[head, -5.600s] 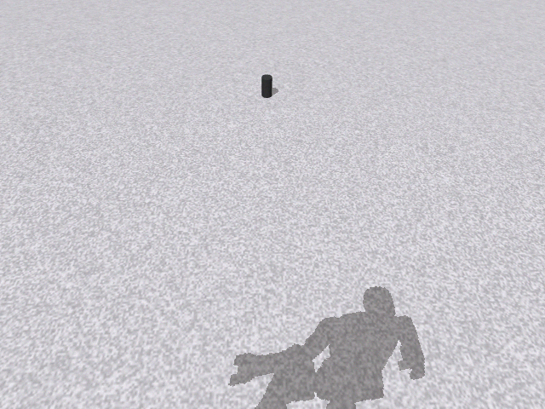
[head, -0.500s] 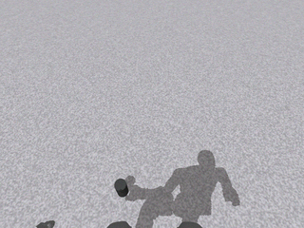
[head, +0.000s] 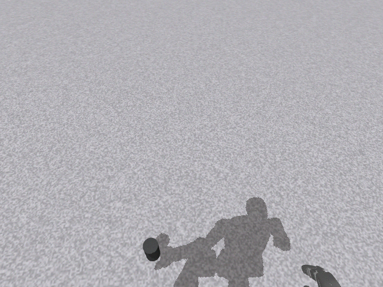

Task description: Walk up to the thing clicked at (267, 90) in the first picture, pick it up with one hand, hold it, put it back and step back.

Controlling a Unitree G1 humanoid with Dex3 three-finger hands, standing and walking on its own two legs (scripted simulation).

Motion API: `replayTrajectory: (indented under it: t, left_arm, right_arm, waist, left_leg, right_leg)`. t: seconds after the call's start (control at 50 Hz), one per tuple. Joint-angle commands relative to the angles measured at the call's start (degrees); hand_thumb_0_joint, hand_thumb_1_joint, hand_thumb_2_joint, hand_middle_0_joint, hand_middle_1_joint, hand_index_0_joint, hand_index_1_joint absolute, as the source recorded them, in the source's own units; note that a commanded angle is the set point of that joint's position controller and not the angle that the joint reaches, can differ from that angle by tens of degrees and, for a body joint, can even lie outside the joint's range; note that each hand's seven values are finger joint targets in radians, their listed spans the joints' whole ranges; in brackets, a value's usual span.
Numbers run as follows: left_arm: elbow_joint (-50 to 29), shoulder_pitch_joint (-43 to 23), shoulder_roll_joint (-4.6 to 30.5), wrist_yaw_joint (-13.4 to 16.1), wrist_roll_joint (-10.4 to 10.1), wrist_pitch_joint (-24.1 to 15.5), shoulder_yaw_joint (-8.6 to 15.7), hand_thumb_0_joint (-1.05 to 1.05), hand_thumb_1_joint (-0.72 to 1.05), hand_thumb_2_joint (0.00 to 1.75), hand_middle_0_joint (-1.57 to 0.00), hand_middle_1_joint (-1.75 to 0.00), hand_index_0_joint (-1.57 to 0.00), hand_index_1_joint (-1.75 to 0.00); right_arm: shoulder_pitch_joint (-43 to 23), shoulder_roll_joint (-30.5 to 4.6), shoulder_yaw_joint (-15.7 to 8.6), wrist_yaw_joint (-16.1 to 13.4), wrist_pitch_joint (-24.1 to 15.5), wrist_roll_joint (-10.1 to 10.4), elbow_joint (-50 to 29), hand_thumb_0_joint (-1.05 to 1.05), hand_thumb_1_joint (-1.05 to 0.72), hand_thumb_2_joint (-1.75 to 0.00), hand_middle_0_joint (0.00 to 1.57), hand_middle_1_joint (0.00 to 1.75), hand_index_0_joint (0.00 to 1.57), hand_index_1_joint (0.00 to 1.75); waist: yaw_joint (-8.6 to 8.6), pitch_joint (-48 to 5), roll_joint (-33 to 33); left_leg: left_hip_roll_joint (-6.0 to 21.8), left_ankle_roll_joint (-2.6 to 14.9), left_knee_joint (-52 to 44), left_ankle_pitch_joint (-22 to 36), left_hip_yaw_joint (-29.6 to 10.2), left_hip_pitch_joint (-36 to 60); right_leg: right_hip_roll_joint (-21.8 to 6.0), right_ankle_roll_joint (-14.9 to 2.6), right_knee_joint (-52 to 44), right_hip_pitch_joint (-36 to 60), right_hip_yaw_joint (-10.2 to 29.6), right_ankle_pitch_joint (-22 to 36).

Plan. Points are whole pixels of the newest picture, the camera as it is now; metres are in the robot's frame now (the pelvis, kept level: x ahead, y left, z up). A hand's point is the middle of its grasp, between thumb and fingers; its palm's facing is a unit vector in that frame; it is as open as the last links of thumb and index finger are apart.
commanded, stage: walk up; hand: left
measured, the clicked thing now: (151, 249) +0.38 +0.17 -0.71
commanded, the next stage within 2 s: stand in 0.82 s
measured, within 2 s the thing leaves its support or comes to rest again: neither
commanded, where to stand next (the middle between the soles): +0.03 -0.02 m, yaw -1 degrees
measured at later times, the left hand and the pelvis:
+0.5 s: hand out of the picture +0.09 +0.24 -0.15, palm faces -0.02 -0.95 -0.33, open 7.4 cm; pelvis +0.01 -0.01 +0.00, yaw +0 degrees
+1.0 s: hand out of the picture +0.09 +0.23 -0.15, palm faces -0.03 -0.94 -0.33, open 7.4 cm; pelvis +0.01 -0.02 +0.00, yaw +0 degrees
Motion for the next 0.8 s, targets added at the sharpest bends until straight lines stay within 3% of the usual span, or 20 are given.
replayTrajectory:
  t: [0.0,0.26,0.58,0.78]
  left_arm:
    - [-2.42,-3.44,11.34,1.02,0.4,-1.68,2.41,0.0,0.9,0.9,-0.2,-0.3,-0.2,-0.3]
    - [-2.62,-4.63,11.27,1.05,0.83,-1.3,3.43,0.0,0.9,0.9,-0.2,-0.3,-0.2,-0.3]
    - [-3.72,-4.24,10.76,0.99,0.95,-0.99,4.08,0.0,0.9,0.9,-0.2,-0.3,-0.2,-0.3]
    - [-4.2,-3.95,10.5,0.82,1.01,-0.85,4.14,0.0,0.9,0.9,-0.2,-0.3,-0.2,-0.3]
  right_arm:
    - [-1.76,-12.3,-2.57,-0.8,-1.05,-0.13,-1.39,0.0,-0.9,-0.9,0.2,0.3,0.2,0.3]
    - [-1.34,-11.72,-2.6,-0.85,-1.06,-0.77,-0.26,0.0,-0.9,-0.9,0.2,0.3,0.2,0.3]
    - [1.55,-11.38,-2.55,-1.02,-1.06,-0.88,-0.67,0.0,-0.9,-0.9,0.2,0.3,0.2,0.3]
    - [2.15,-11.68,-2.6,-1.14,-1.3,-0.95,-0.94,0.0,-0.9,-0.9,0.2,0.3,0.2,0.3]
  waist:
    - [-1.39,-6.84,-0.53]
    - [-1.33,-5.76,0.09]
    - [-1.51,-4.23,-0.06]
    - [-1.54,-5.66,0.29]
  left_leg:
    - [6.72,1.13,-6.07,6.98,-5.82,4.9]
    - [6.55,0.25,-9.06,4.58,-5.35,3.43]
    - [6.28,0.48,-8.25,3.75,-5.53,1.67]
    - [6.58,0.67,-8.34,4.44,-5.43,2.48]
  right_leg:
    - [-5.31,-2.59,-5.63,0.46,4.34,6.4]
    - [-5.33,-2.36,-7.12,2.4,4.25,5.32]
    - [-4.63,-2.74,-7.33,1.81,4.61,2.68]
    - [-4.58,-2.83,-6.55,2.09,4.42,4.12]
